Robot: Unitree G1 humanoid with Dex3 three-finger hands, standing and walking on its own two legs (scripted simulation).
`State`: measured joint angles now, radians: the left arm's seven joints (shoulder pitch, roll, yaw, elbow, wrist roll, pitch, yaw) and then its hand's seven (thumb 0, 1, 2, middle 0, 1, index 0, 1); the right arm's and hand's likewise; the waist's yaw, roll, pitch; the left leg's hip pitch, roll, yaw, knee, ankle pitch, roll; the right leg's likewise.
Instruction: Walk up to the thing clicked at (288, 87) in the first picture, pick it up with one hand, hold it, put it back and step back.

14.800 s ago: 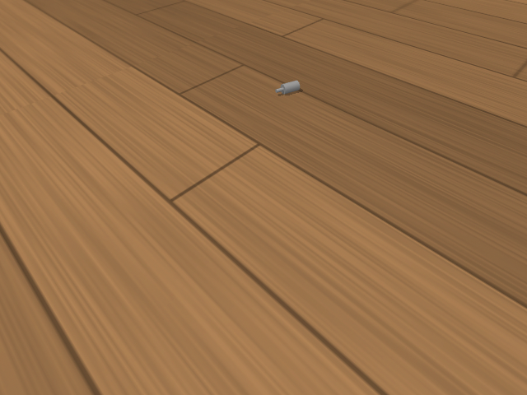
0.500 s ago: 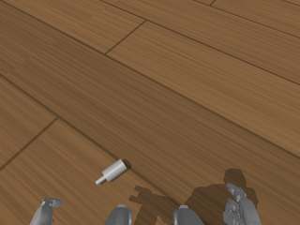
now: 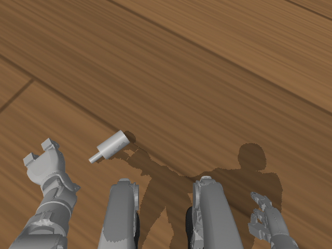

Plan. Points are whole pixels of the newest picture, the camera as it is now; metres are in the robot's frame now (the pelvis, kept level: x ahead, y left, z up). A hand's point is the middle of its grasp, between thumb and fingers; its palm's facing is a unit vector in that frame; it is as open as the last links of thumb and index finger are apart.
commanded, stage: rise first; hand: left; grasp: from above
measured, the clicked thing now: (108, 148) +0.46 +0.25 -0.48
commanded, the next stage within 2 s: approach in 1.54 s
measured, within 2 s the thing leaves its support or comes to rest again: neither
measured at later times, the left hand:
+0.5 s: hand (84, 157) +0.38 +0.28 -0.28, palm faces -0.28 -0.29 -0.91, open 13.5 cm
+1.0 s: hand (93, 149) +0.42 +0.27 -0.33, palm faces -0.31 -0.29 -0.91, open 13.5 cm
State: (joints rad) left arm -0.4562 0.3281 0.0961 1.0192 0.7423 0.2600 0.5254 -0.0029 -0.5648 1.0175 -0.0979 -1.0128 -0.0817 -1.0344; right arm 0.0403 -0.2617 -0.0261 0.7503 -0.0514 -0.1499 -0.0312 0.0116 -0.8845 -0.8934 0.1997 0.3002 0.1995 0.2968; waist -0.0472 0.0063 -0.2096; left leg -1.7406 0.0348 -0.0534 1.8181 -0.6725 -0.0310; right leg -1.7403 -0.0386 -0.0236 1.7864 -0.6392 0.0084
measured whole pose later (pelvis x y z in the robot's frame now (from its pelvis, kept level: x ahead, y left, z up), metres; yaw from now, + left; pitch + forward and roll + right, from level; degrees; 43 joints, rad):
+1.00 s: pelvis -0.02 +0.01 -0.17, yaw -3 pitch +35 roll -4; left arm -1.02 0.55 0.29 1.60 0.89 0.19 0.58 0.00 -0.46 0.93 -0.18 -1.00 -0.18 -1.00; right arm 0.15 -0.29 0.00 0.88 -0.16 -0.26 0.24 0.01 -0.89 -0.90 0.20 0.30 0.20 0.30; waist -0.21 0.05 -0.07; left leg -2.28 0.02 -0.10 2.35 -0.70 -0.02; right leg -2.26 -0.02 -0.02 2.28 -0.64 0.04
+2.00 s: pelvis -0.02 +0.01 -0.20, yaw -6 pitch +34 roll -8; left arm -1.28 0.67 0.27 1.85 0.97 0.18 0.71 0.00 -0.58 1.01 -0.11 -1.04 -0.10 -1.06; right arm 0.16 -0.32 0.08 0.91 -0.24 -0.33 0.32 0.00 -0.90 -0.90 0.19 0.30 0.19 0.30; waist -0.36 0.00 0.02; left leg -2.35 0.01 -0.16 2.46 -0.71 -0.03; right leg -2.31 -0.01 -0.07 2.34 -0.63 0.04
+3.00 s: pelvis -0.02 +0.01 -0.20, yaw -10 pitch +31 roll -11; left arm -1.21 0.83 0.32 1.88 0.89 0.19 0.78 0.00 -0.52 0.95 -0.11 -1.03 -0.11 -1.03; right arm 0.16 -0.37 0.20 0.83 -0.27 -0.37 0.44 0.00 -0.90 -0.90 0.19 0.30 0.19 0.30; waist -0.42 -0.07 0.17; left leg -2.33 0.03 -0.22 2.50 -0.74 -0.02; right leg -2.27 0.01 -0.12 2.34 -0.63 0.05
